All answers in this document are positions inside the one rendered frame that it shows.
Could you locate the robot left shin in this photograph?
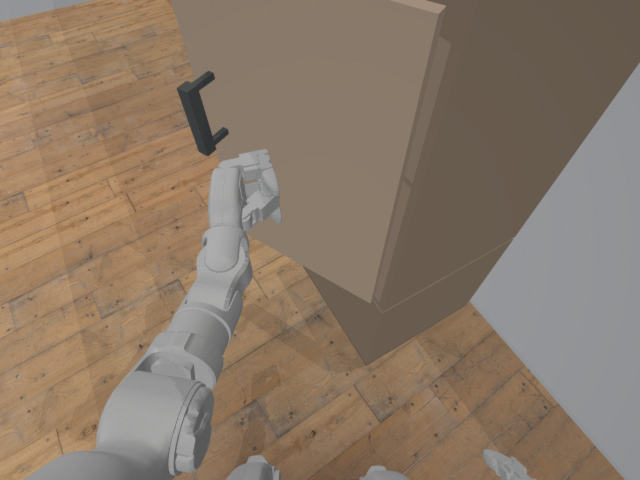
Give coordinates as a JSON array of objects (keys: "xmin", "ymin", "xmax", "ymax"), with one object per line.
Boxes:
[{"xmin": 247, "ymin": 455, "xmax": 269, "ymax": 464}]

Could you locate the robot left forearm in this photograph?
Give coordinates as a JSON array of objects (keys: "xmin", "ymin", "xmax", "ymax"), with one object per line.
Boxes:
[{"xmin": 96, "ymin": 226, "xmax": 253, "ymax": 446}]

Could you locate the robot left hand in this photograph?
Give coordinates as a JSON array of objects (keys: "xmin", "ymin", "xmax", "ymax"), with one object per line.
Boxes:
[{"xmin": 208, "ymin": 149, "xmax": 282, "ymax": 232}]

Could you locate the handle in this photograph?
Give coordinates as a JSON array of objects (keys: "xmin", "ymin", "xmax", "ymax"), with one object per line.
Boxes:
[{"xmin": 177, "ymin": 71, "xmax": 229, "ymax": 156}]

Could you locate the robot right hand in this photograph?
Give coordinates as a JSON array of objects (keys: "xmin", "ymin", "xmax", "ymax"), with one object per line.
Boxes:
[{"xmin": 483, "ymin": 449, "xmax": 537, "ymax": 480}]

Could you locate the robot right shin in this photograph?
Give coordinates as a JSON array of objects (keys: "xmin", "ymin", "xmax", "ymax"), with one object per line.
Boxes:
[{"xmin": 366, "ymin": 466, "xmax": 386, "ymax": 475}]

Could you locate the robot left upper arm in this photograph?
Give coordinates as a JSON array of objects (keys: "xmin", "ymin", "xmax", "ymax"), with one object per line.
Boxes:
[{"xmin": 24, "ymin": 371, "xmax": 214, "ymax": 480}]

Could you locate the cupboard door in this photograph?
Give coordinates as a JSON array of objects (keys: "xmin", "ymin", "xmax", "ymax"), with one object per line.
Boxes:
[{"xmin": 171, "ymin": 0, "xmax": 446, "ymax": 304}]

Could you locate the robot shin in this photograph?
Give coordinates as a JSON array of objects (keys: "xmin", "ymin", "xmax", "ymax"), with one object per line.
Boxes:
[
  {"xmin": 366, "ymin": 466, "xmax": 386, "ymax": 475},
  {"xmin": 247, "ymin": 455, "xmax": 269, "ymax": 464}
]

